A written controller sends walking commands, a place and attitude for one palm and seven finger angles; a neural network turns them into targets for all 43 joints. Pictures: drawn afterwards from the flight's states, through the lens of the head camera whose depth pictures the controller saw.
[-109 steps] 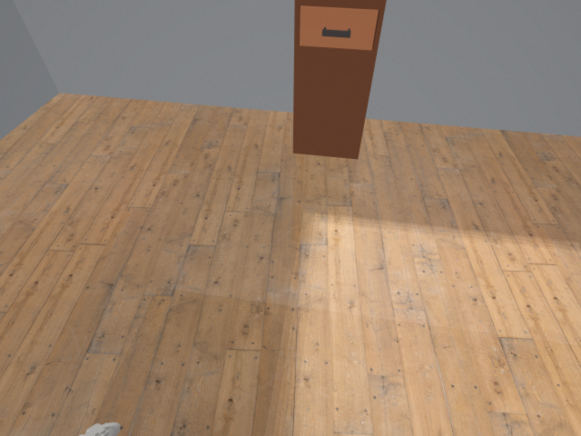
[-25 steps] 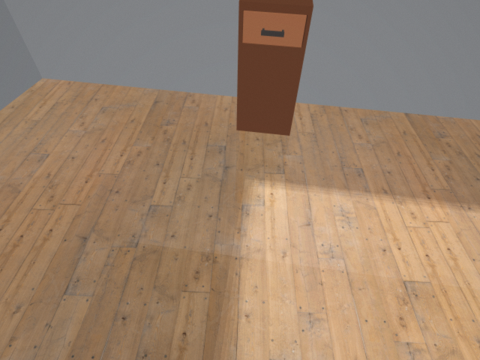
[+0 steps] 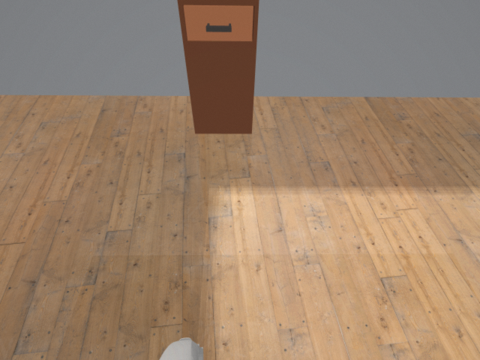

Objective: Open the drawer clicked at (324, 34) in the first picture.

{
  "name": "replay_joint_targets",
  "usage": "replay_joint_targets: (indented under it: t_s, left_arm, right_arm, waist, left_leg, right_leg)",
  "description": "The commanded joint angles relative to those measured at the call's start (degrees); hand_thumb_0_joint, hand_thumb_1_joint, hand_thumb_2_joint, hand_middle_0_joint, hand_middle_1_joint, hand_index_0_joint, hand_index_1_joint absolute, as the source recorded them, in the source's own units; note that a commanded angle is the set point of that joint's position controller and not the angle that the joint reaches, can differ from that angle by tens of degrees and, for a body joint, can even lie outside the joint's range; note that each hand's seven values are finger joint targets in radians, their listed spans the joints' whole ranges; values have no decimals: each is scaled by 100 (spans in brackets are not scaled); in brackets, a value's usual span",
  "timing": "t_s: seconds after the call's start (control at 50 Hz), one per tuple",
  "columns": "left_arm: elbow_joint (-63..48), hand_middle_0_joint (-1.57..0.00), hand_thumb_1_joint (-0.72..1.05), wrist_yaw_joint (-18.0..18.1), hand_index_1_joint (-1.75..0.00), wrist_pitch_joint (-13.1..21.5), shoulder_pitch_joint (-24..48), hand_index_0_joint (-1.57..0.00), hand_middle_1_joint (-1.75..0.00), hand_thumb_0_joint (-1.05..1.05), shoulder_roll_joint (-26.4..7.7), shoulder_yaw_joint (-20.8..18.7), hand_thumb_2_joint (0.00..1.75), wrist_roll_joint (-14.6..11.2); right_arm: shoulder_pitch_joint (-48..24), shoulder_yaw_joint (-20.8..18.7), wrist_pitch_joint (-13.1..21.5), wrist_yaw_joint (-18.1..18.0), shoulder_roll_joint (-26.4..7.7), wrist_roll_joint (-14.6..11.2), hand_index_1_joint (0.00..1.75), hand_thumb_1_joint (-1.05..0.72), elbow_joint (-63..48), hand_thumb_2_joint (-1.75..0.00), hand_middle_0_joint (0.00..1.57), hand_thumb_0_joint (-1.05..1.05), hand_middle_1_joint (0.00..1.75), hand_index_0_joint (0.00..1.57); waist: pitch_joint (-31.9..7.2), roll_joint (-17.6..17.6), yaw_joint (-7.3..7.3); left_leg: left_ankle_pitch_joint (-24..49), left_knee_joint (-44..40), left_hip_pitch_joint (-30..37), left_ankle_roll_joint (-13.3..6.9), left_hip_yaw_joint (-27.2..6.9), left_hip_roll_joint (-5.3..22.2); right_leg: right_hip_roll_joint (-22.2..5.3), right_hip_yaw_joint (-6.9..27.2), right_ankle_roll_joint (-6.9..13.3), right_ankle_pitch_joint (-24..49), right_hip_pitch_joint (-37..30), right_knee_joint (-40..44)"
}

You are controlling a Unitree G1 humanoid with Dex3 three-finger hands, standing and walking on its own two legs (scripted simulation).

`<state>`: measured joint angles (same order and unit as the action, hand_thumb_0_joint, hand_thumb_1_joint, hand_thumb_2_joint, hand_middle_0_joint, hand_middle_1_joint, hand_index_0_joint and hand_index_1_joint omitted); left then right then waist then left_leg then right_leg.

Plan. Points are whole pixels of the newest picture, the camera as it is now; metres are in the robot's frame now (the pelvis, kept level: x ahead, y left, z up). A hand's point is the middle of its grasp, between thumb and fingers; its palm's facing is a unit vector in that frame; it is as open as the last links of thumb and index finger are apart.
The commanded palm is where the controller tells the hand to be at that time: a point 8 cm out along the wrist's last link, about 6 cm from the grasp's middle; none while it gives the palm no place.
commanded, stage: walk to a spot facing it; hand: left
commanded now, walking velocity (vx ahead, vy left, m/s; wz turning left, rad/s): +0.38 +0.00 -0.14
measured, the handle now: (219, 27) +1.54 +0.20 -0.08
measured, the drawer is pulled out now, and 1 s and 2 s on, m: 0.00 0.00 0.00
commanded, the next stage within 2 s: turn to face it in 1.42 s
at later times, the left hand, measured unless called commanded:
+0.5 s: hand (147, 282) +0.30 +0.23 -0.17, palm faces -0.07 -0.98 -0.18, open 7.4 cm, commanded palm none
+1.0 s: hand (189, 229) +0.45 +0.16 -0.18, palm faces -0.11 -0.97 -0.19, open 7.2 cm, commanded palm none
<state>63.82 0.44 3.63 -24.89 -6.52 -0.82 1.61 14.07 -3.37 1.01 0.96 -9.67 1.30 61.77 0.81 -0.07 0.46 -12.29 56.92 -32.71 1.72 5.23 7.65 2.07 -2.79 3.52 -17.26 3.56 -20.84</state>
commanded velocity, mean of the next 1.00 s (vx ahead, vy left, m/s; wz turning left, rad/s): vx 0.38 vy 0.00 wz -0.11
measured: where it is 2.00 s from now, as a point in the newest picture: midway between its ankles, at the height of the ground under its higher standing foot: (266, 241)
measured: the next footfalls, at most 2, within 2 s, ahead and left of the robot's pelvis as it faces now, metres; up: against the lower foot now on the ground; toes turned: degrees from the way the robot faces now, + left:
left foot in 0.20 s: +0.25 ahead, +0.15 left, +0.00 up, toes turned +6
right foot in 0.68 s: +0.41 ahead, -0.13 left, +0.00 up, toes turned -19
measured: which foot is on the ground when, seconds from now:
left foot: up 0.00-0.18, down 0.20-0.70, up 0.72-1.00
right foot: down 0.00-0.20, up 0.22-0.66, down 0.68-1.00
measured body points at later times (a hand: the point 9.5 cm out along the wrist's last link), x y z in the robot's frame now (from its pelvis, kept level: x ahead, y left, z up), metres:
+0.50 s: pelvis +0.22 +0.05 +0.00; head +0.22 +0.06 +0.45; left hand +0.31 +0.28 -0.15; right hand +0.18 -0.19 -0.15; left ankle +0.21 +0.14 -0.74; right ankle +0.28 -0.09 -0.68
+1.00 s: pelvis +0.42 -0.02 +0.00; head +0.43 -0.01 +0.45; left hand +0.46 +0.21 -0.16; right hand +0.43 -0.26 -0.15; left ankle +0.53 +0.10 -0.70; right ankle +0.37 -0.11 -0.74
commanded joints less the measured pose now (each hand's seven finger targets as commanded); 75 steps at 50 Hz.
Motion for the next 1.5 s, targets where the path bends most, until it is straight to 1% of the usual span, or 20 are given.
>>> replay_joint_targets:
  t_s: [0.0,0.08,0.14,0.16,0.18,0.2,0.26,0.34,0.58,0.64,0.66,0.68,0.74,0.82,1.0,1.08,1.12,1.18,1.26,1.48]
  left_arm:
    - [-64,-20,90,92,-30,128,-511,-20,-30,0,-962,-234,90,-16]
    - [9,-20,90,119,-30,89,-520,-20,-30,0,-963,-249,90,-6]
    - [-43,-20,90,103,-30,80,-244,-20,-30,0,-1057,-310,90,-31]
    - [-95,-20,90,67,-30,75,-413,-20,-30,0,-824,-318,90,-79]
    - [-212,-20,90,-9,-30,58,-737,-20,-30,0,-500,-270,90,-134]
    - [-434,-20,90,-3,-30,69,-270,-20,-30,0,-598,-227,90,-89]
    - [-460,-20,90,-102,-30,-24,418,-20,-30,0,-494,-283,90,13]
    - [-446,-20,90,-146,-30,-300,133,-20,-30,0,-256,-305,90,66]
    - [-1073,-20,90,-239,-30,-237,1906,-20,-30,0,-517,-315,90,30]
    - [-654,-20,90,-199,-30,-119,736,-20,-30,0,-831,-399,90,60]
    - [-398,-20,90,-135,-30,-40,-183,-20,-30,0,-1358,-529,90,73]
    - [-243,-20,90,-80,-30,-14,-807,-20,-30,0,-1965,-637,90,-24]
    - [-510,-20,90,6,-30,-23,358,-20,-30,0,-1335,-460,90,-62]
    - [-561,-20,90,43,-30,74,764,-20,-30,0,-826,-358,90,10]
    - [-215,-20,90,-4,-30,92,236,-20,-30,0,-1151,-315,90,3]
    - [-200,-20,90,-16,-30,37,341,-20,-30,0,-1099,-328,90,-37]
    - [-511,-20,90,-83,-30,31,314,-20,-30,0,-693,-256,90,-77]
    - [-473,-20,90,-138,-30,-8,892,-20,-30,0,-679,-310,90,-18]
    - [-268,-20,90,-147,-30,-249,450,-20,-30,0,-395,-303,90,28]
    - [-1057,-20,90,-255,-30,-366,2058,-20,-30,0,-404,-356,90,-1]
  right_arm:
    - [-682,-17,170,83,-187,-28,30,-90,-625,-90,20,0,30,20]
    - [-1044,10,238,88,-182,-49,30,-90,-808,-90,20,0,30,20]
    - [479,-81,319,-45,-494,13,30,-90,-355,-90,20,0,30,20]
    - [1363,-194,346,-131,-975,76,30,-90,-127,-90,20,0,30,20]
    - [1862,-314,344,-164,-1566,107,30,-90,-13,-90,20,0,30,20]
    - [1733,-285,271,-188,-1546,0,30,-90,-75,-90,20,0,30,20]
    - [656,-52,377,-206,-538,14,30,-90,-238,-90,20,0,30,20]
    - [399,-55,463,-224,-309,12,30,-90,-284,-90,20,0,30,20]
    - [1124,-106,345,-171,-755,70,30,-90,73,-90,20,0,30,20]
    - [1103,-56,309,-158,-680,22,30,-90,125,-90,20,0,30,20]
    - [1090,-11,338,-97,-481,-51,30,-90,23,-90,20,0,30,20]
    - [912,63,373,-85,-268,-78,30,-90,-255,-90,20,0,30,20]
    - [231,-38,287,-88,-402,-25,30,-90,-295,-90,20,0,30,20]
    - [868,-44,59,-46,-64,50,30,-90,-69,-90,20,0,30,20]
    - [-460,-7,168,122,-177,-11,30,-90,-644,-90,20,0,30,20]
    - [748,-90,282,16,-626,36,30,-90,-288,-90,20,0,30,20]
    - [2001,-312,273,-100,-1683,78,30,-90,-24,-90,20,0,30,20]
    - [913,-106,325,-188,-907,24,30,-90,-243,-90,20,0,30,20]
    - [677,15,454,-233,-470,-18,30,-90,-193,-90,20,0,30,20]
    - [1227,-71,359,-249,-584,19,30,-90,23,-90,20,0,30,20]
  waist:
    - [665,-483,134]
    - [814,-655,178]
    - [30,-328,-548]
    - [-699,409,-818]
    - [-1213,1873,-731]
    - [-938,1271,-715]
    - [357,616,-284]
    - [344,554,128]
    - [609,556,-235]
    - [-10,129,345]
    - [-651,-774,721]
    - [-998,-1772,762]
    - [-17,-398,354]
    - [258,-576,-210]
    - [555,-571,83]
    - [96,164,-565]
    - [-608,2281,-868]
    - [257,686,-485]
    - [283,643,-31]
    - [820,689,-294]
  left_leg:
    - [311,-845,-543,15,61,-14]
    - [259,-1683,255,-183,147,-174]
    - [288,-2527,2398,-363,320,-563]
    - [126,-2797,3879,-624,-704,266]
    - [-204,-3691,4726,-1221,-3026,1892]
    - [-935,-4230,4171,-1464,-3638,2124]
    - [-1034,-4574,2259,-1065,-2027,1477]
    - [-480,-4784,1436,-936,-646,1043]
    - [416,-4401,2698,-932,23,1117]
    - [1704,-2430,2237,-552,595,644]
    - [864,-729,1056,-302,968,243]
    - [-1965,912,-431,-131,684,-457]
    - [-832,1667,-624,-223,-376,212]
    - [-310,612,169,-31,-168,295]
    - [-20,-1721,531,-123,211,16]
    - [-72,-2822,2871,-290,343,-243]
    - [-844,-4313,4293,-1134,-2982,1986]
    - [-857,-4541,2951,-1009,-1955,1672]
    - [589,-4638,2296,-728,-358,1105]
    - [1891,-4390,3079,-817,745,1231]
  right_leg:
    - [-1428,1102,650,1563,15,1000]
    - [-1463,1012,521,2271,124,789]
    - [-1069,554,296,3458,419,-1131]
    - [-713,345,101,2421,1281,-2586]
    - [81,-108,-99,-1192,2580,-4631]
    - [-121,354,-36,-1437,3016,-5462]
    - [-785,436,-108,-232,3218,-5580]
    - [-966,264,-270,266,2725,-4731]
    - [-729,-414,-295,469,2289,-1539]
    - [-398,-575,-16,555,183,-726]
    - [-1502,786,398,45,-1230,-413]
    - [-2753,2990,990,589,-2124,295]
    - [-2438,2044,756,-241,-231,830]
    - [-1874,593,478,293,1041,1114]
    - [-1876,439,469,450,550,973]
    - [-1334,-191,129,1517,1126,-1011]
    - [-218,-477,-284,-1586,3101,-4378]
    - [-923,259,-202,-380,3544,-5302]
    - [-992,201,-379,365,2964,-4789]
    - [-857,-347,-358,844,3236,-2307]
